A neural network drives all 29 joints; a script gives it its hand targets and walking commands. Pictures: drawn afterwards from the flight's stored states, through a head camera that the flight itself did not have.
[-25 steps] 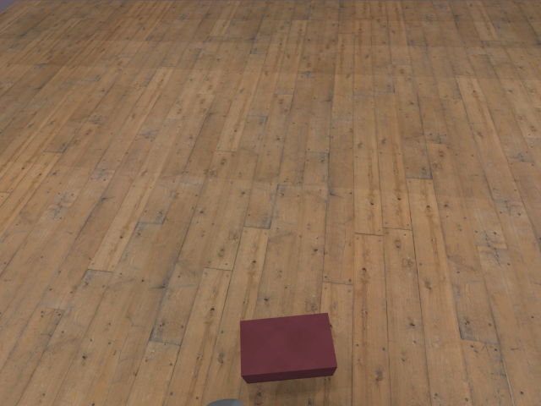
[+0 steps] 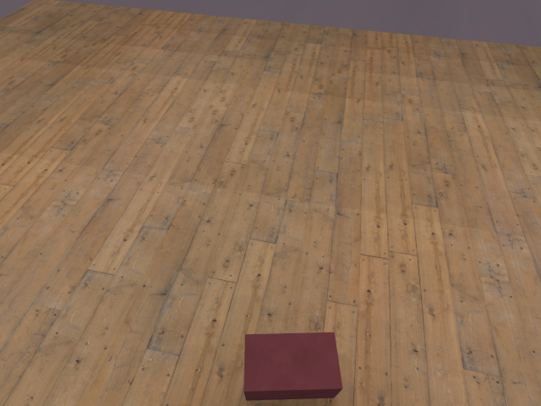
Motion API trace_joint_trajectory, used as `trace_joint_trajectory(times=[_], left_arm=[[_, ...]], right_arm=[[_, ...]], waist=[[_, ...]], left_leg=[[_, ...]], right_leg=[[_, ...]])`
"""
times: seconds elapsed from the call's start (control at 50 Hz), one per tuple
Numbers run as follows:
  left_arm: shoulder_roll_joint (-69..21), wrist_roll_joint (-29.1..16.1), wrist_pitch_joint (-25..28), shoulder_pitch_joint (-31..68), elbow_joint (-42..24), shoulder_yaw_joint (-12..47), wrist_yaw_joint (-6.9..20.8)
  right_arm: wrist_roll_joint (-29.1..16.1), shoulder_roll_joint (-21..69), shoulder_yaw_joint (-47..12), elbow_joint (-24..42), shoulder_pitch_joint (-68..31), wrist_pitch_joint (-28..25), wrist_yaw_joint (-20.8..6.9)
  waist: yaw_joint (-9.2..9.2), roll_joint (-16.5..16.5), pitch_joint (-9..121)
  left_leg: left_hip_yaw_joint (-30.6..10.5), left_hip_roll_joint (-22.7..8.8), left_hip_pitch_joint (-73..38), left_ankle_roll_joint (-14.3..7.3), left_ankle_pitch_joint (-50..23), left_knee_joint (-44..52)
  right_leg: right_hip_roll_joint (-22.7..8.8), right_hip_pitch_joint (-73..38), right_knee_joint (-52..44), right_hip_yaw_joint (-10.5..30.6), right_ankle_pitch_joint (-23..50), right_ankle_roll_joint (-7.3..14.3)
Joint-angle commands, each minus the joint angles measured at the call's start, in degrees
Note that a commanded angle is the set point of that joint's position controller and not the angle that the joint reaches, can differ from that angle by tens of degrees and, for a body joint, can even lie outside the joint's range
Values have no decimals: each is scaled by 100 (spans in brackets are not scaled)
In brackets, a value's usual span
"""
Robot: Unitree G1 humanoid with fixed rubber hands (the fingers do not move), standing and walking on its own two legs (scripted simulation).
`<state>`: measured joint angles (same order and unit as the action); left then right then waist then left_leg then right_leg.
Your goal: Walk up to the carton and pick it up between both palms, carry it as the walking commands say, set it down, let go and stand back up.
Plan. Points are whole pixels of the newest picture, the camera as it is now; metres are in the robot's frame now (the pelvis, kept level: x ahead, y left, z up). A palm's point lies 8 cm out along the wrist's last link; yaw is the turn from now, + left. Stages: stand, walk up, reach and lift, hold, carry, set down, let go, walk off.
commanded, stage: walk up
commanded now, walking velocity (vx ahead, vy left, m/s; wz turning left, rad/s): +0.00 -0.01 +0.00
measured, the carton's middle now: (290, 366) +0.33 -0.05 -0.69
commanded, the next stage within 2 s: none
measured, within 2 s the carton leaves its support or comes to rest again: neither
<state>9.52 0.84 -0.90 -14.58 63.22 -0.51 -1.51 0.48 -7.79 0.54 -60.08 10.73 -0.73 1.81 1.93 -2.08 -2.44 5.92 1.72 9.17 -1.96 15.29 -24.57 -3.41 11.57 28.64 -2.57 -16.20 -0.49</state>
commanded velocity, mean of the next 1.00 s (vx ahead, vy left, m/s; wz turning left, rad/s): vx -0.04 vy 0.00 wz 0.00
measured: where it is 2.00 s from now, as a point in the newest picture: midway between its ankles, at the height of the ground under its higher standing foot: outside the picture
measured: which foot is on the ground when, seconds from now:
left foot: down 0.00-0.52, up 0.54-0.74, down 0.76-1.00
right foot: down 0.00-0.28, up 0.30-0.50, down 0.52-1.00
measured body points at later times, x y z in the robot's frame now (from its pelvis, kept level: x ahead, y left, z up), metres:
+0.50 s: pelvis -0.02 -0.06 -0.01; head +0.03 -0.06 +0.44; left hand +0.04 +0.20 -0.16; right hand -0.03 -0.33 -0.15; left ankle -0.02 +0.10 -0.74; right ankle -0.02 -0.21 -0.73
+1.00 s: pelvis -0.03 -0.05 +0.00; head +0.00 -0.03 +0.45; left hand -0.01 +0.21 -0.16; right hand -0.03 -0.32 -0.14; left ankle -0.05 +0.05 -0.73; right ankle -0.02 -0.21 -0.74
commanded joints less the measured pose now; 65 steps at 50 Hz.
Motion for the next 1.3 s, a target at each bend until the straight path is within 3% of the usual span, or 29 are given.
trace_joint_trajectory(times=[0.0, 0.18, 0.22, 0.26, 0.32, 0.38, 0.44, 0.46, 0.48, 0.5, 0.52, 0.54, 0.56, 0.6, 0.72, 0.76, 0.8, 0.86, 0.88, 0.94, 0.96, 0.98, 1.0, 1.04, 1.06, 1.12, 1.2, 1.26, 1.28], left_arm=[[421, -10, 214, -333, -2, 18, -51], [291, 31, 189, -351, -57, -34, -77], [761, 8, -46, -325, -52, -309, -104], [471, 34, -207, 49, -429, -357, -49], [522, 26, -403, 32, -559, -355, 49], [290, -37, -232, -81, -730, -226, 18], [490, -6, -24, -272, -400, -248, 9], [690, 13, 86, -557, -315, -264, -24], [1106, 100, 134, -438, -390, -294, -34], [1088, 86, 120, -325, -568, -247, -23], [900, 69, 81, 44, -573, -186, -18], [885, 46, 85, 277, -577, -158, -34], [857, 41, 76, 448, -615, -152, -42], [943, -1, 125, 259, -612, -149, -67], [600, -37, 145, -3, -404, -70, -61], [1164, 23, 74, -134, -423, -218, -162], [1351, 11, 33, -277, -327, -263, -276], [1334, 72, 71, -340, -317, -295, -292], [1198, 58, 50, 81, -383, -341, -276], [1033, -27, -4, 431, -232, -345, -209], [152, -56, -36, 395, -136, -108, -119], [-28, -108, -101, 136, -140, -69, -67], [170, -37, -205, -97, -134, -128, -51], [282, -51, -229, -19, -165, -115, -22], [283, -40, -210, -8, -20, -151, 1], [168, -58, -201, -251, 107, -75, -20], [220, -84, -154, 53, -20, -57, -46], [284, -80, -152, -213, 104, -5, -51], [179, -75, -147, -141, 36, 49, -56]], right_arm=[[-50, -631, 188, 57, 397, 80, 51], [53, -661, 233, -57, 463, -41, 39], [78, -1259, 407, -108, 1142, 25, 207], [156, -1493, 519, -307, 1717, 39, 329], [127, -1308, 488, 119, 743, 88, 343], [123, -964, 331, 445, -347, 109, 146], [-26, -967, 212, 9, 616, 180, -6], [4, -849, 201, 22, 943, 176, 24], [-48, -416, 55, 105, 1043, 204, 27], [-6, -386, 84, 81, 1086, 276, 31], [44, -479, 139, -15, 939, 367, -10], [46, -668, 132, 23, 854, 372, -20], [68, -654, 120, 10, 773, 329, -68], [7, -716, 141, 21, 941, 281, -63], [35, -707, 126, -134, 1200, 34, 31], [-29, -1419, 386, 28, 735, 192, 6], [33, -894, 327, 53, 742, 264, -32], [71, -715, 263, 77, 1137, 263, -34], [79, -613, 189, 28, 1149, 193, -33], [-14, -611, 213, -5, 1525, 124, -107], [29, -560, 74, -111, 1633, -24, -32], [138, -1110, 215, -43, 1643, -107, 15], [143, -1174, 258, 205, 1284, -104, -15], [127, -1141, 252, 222, 615, -84, 0], [107, -635, 135, 173, 682, -108, 19], [71, -667, 123, 283, 471, -108, 54], [22, -683, 174, 105, 1185, -146, 116], [48, -871, 234, 204, 741, -103, 130], [81, -652, 253, 160, 755, -99, 117]], waist=[[-241, -517, -213], [-260, 289, 64], [-451, -222, -128], [-705, 1115, 279], [-370, 1279, 109], [-78, 1825, 619], [-109, 773, 819], [-73, 447, 702], [-280, -1320, 434], [-267, -1213, 342], [-251, -869, -145], [-292, -1223, -506], [-251, -837, -539], [-318, -1295, -561], [-271, -258, 61], [-94, 720, -73], [-24, 362, -131], [76, -962, 223], [-4, -771, 254], [-551, -903, 349], [-712, -155, 278], [-484, 1502, -98], [-270, 975, 76], [-121, 1603, -264], [-41, 1156, -274], [34, 1240, -346], [-229, 473, 131], [-151, 905, -8], [-158, 473, 14]], left_leg=[[-694, -724, -47, -64, -567, 628], [-591, -963, -224, 44, -1294, 694], [-1237, -2107, -805, -505, -3988, -106], [-2086, -3281, -1144, -1424, -5982, 28], [-1520, -2761, 181, -1223, -3829, 236], [-582, -1548, 396, -558, -2039, 181], [-257, -847, 355, -336, -493, -252], [-289, -737, 714, -199, -79, -777], [-168, -376, 1267, 122, 1137, -1192], [-421, -345, 1031, 139, 1761, -1845], [-506, -376, 962, 163, 1555, -2145], [-524, -363, 775, 192, 1390, -2083], [-366, -306, 683, 232, 1245, -2147], [-523, -346, 863, 260, 1104, -1726], [-894, -747, -340, 58, -927, 474], [-703, -673, 202, -104, -383, -18], [-467, -241, 1282, 130, 353, -716], [-715, -393, 1355, 113, 1291, -2445], [-674, -478, 1175, 127, 1356, -2355], [-523, -427, 2, 36, 278, -74], [-1465, -1201, -577, 170, -594, 1252], [-2729, -2230, -418, 312, -2249, 1575], [-2488, -2368, -140, 184, -2645, 1381], [-1621, -1888, 406, -192, -1930, 1313], [-1635, -1602, 174, -174, -2128, 1244], [-918, -1451, -18, -394, -3025, 927], [-1478, -1724, -755, -267, -3169, 932], [-1532, -1678, -673, -382, -2130, 1060], [-1633, -1675, -726, -506, -1841, 1018]], right_leg=[[-545, -96, -877, 725, 2657, 200], [-341, -373, -816, 278, 1975, 119], [-116, 846, 440, -133, 1500, -83], [127, 1697, 2924, 135, -1785, -228], [-74, 1620, 3960, 901, -1425, -177], [10, 725, 1547, 388, -649, -190], [353, -799, -722, -297, 479, -252], [-222, -1042, -1008, 335, 1584, -165], [-1191, -724, -1061, 1458, 2663, 111], [-1701, 4, -1455, 2065, 2036, 489], [-1613, 736, -1646, 1789, 896, 753], [-1224, 987, -1672, 1661, 540, 762], [-1088, 1036, -1778, 1453, 595, 775], [-936, 674, -1580, 1302, 1193, 610], [-578, 272, -1049, 959, 875, 245], [-856, 361, -902, 1123, 581, 414], [-1585, -504, -1108, 1985, 569, 684], [-2227, -154, -1437, 2492, 1070, 1322], [-2041, 24, -1316, 2045, 1381, 1293], [-1181, 178, -425, 913, 1830, 322], [-156, 747, 125, 136, 342, -76], [365, 1305, 1071, -167, -858, -358], [132, 1063, 1542, 272, -1301, -279], [32, 764, 1693, 409, -1033, -151], [-22, 669, 1710, 459, -826, -149], [-28, 721, 1610, 306, -703, -118], [67, 736, 1069, 291, -638, -73], [5, 758, 812, 370, -597, -12], [-16, 612, 396, 466, -530, -31]])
